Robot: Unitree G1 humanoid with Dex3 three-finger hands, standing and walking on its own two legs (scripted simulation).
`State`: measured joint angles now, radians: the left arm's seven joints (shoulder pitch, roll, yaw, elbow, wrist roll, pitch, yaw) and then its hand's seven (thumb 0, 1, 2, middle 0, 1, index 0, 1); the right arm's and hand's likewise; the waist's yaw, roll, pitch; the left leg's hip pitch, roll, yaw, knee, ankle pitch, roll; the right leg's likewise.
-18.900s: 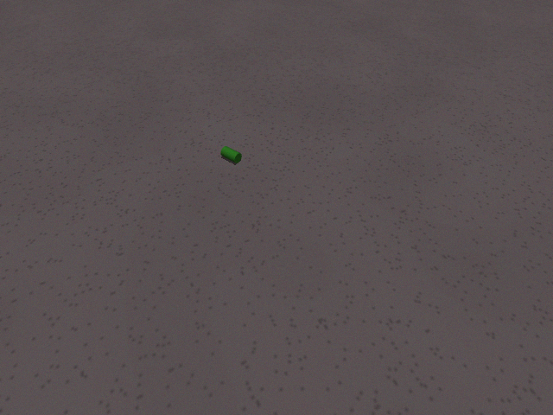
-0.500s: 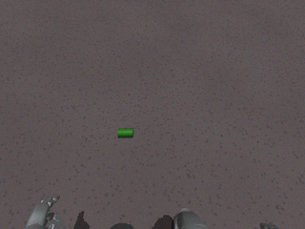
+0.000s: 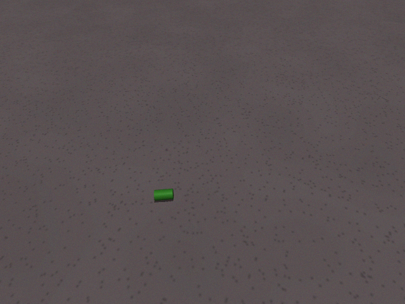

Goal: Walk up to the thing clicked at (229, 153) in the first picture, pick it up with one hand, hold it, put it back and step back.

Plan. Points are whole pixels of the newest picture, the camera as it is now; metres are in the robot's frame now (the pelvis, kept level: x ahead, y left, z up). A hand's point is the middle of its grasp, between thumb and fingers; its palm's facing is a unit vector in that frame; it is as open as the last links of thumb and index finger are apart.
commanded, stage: walk up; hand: left
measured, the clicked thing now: (164, 194) +0.81 +0.28 -0.73
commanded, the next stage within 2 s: stand in 0.76 s
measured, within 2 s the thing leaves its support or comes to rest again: neither
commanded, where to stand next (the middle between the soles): +0.45 +0.01 m, yaw +4 degrees
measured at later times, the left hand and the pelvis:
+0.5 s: hand out of the picture +0.11 +0.27 -0.15, palm faces +0.05 -0.93 -0.35, open 7.4 cm; pelvis +0.02 +0.01 +0.00, yaw +2 degrees
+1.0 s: hand out of the picture +0.08 +0.26 -0.14, palm faces +0.01 -0.94 -0.34, open 7.4 cm; pelvis +0.01 +0.00 +0.01, yaw +2 degrees
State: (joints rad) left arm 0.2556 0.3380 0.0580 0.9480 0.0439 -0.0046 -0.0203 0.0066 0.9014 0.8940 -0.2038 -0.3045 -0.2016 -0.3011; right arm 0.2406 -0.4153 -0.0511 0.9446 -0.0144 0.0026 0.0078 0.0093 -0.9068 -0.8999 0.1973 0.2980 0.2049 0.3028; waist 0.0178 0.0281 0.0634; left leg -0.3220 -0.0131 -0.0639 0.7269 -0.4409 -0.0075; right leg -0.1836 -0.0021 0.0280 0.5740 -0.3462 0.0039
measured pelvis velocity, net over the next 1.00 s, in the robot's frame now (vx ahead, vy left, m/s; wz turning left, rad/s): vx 0.01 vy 0.00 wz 0.03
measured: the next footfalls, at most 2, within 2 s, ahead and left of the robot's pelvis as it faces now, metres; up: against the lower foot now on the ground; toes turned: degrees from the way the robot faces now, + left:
none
